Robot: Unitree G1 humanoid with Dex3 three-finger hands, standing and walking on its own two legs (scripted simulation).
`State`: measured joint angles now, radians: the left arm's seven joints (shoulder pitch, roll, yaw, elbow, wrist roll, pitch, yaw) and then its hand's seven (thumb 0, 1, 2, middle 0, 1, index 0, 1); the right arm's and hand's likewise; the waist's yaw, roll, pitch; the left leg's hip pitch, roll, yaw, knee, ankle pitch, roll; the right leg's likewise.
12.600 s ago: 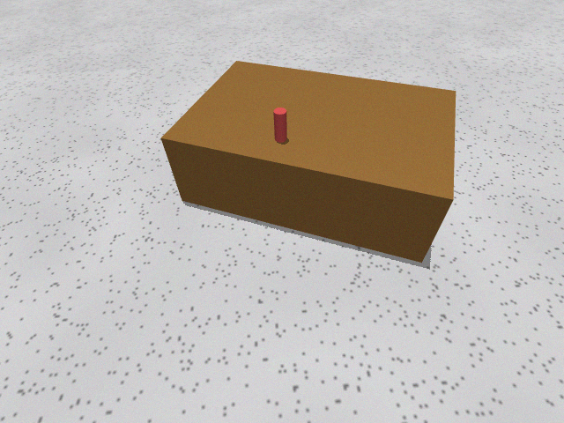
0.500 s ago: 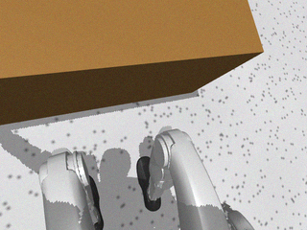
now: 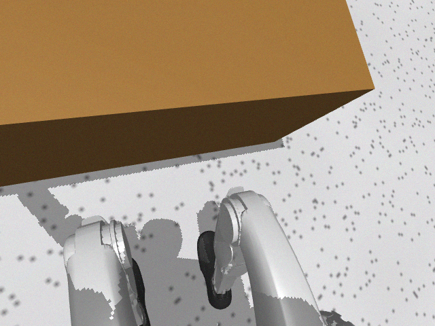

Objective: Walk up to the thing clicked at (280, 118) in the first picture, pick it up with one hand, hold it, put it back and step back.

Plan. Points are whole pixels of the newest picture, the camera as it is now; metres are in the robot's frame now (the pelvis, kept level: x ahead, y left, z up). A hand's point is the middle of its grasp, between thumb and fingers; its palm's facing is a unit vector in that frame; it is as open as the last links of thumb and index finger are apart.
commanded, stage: close in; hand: left
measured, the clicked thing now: out of the picture +0.57 +0.34 +0.06
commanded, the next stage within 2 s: close in 0.40 s
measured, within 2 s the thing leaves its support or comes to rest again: leaves its support in 1.48 s
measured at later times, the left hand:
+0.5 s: hand out of the picture +0.56 +0.36 +0.04, palm faces +0.46 -0.89 +0.00, open 16.5 cm
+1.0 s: hand out of the picture +0.57 +0.35 +0.04, palm faces +0.43 -0.90 +0.00, open 10.3 cm
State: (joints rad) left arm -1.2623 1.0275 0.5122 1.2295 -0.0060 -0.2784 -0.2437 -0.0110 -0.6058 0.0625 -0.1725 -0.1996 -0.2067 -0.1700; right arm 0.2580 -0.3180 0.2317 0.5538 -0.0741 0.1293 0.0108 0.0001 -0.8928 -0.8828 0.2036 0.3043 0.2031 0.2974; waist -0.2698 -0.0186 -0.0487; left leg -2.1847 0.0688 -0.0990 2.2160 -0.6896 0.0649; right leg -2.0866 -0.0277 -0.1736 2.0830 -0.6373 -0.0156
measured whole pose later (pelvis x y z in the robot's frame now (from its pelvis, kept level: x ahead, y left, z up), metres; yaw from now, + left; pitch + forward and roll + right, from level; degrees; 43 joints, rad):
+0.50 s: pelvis +0.01 -0.01 +0.02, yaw +3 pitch +39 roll -8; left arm -1.15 0.86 0.65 1.17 -0.02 -0.37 -0.15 -0.01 -0.56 0.14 -0.25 -0.22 -0.25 -0.21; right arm 0.20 -0.31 0.15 0.56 -0.08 0.11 0.02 0.00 -0.92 -0.90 0.20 0.30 0.20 0.30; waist -0.24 0.00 -0.06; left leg -2.11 0.07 -0.06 2.13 -0.70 0.04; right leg -2.06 -0.02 -0.14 2.04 -0.66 -0.03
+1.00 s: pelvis +0.01 -0.01 +0.02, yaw +2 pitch +38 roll -8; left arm -1.20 0.88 0.61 1.24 0.00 -0.38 -0.15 -0.01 -0.17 0.45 -0.79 -0.66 -0.81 -0.64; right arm 0.24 -0.30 0.16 0.59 -0.09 0.10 0.03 0.00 -0.90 -0.88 0.20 0.30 0.20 0.30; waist -0.26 0.00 -0.06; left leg -2.13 0.08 -0.06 2.15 -0.70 0.05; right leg -2.07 -0.02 -0.13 2.05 -0.65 -0.03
